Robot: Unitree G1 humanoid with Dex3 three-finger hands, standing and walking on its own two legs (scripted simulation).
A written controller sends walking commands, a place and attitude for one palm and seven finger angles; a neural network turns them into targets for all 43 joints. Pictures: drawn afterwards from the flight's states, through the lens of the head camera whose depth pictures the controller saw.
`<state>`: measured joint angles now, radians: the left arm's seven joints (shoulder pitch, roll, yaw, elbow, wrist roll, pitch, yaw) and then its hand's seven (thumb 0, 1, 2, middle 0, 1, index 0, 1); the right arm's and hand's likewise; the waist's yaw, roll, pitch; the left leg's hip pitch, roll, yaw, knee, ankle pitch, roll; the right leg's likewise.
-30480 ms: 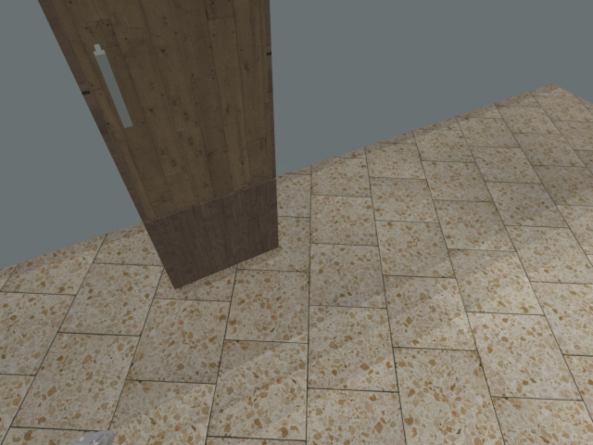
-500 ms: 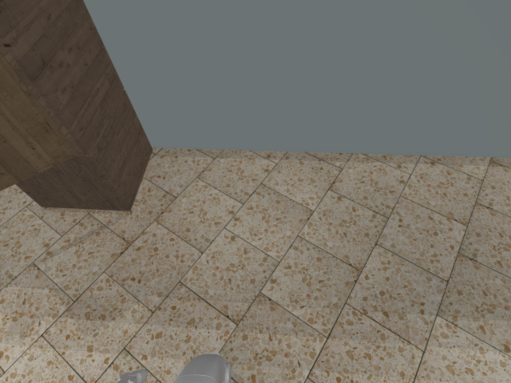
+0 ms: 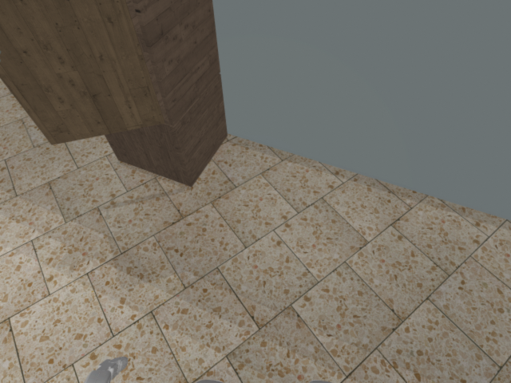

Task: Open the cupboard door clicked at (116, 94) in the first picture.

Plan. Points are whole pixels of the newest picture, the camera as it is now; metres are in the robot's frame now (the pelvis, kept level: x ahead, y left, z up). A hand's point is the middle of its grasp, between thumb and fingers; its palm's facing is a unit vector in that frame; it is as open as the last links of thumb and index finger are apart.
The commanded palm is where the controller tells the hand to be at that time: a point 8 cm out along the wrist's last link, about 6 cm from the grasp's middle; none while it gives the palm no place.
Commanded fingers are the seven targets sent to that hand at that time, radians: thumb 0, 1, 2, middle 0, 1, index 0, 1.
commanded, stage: turn to face it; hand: left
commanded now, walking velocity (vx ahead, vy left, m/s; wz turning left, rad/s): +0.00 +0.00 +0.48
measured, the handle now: out of the picture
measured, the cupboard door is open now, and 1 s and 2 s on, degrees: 40 40 40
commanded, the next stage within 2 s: take the last steps up to it in 0.32 s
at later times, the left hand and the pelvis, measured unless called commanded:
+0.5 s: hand out of the picture -0.01 +0.21 -0.18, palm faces +0.29 -0.93 -0.23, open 7.3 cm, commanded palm none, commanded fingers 0.00 0.90 0.90 -0.20 -0.30 -0.20 -0.30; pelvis +0.01 +0.01 +0.00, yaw +14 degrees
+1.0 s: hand out of the picture +0.00 +0.19 -0.16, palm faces +0.45 -0.87 -0.19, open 7.3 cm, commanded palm none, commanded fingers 0.00 0.90 0.90 -0.20 -0.30 -0.20 -0.30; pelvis +0.11 +0.06 +0.01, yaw +23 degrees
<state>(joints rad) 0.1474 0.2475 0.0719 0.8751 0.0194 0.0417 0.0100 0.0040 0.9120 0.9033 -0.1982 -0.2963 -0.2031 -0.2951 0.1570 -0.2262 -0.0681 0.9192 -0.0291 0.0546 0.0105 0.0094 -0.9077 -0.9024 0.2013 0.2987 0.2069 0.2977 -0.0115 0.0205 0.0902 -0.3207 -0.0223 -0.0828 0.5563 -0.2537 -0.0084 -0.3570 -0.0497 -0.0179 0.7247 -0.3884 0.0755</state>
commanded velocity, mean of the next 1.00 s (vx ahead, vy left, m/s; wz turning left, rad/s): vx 0.18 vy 0.09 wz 0.25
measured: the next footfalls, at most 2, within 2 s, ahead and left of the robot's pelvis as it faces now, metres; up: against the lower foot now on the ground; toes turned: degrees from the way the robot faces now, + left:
right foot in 0.04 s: +0.04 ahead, -0.14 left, +0.00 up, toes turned -1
left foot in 0.36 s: +0.03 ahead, +0.11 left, +0.00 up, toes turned +16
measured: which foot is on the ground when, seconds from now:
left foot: down 0.00-0.02, up 0.04-0.34, down 0.36-0.70, up 0.72-1.00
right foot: up 0.00-0.02, down 0.04-0.36, up 0.38-0.68, down 0.70-1.00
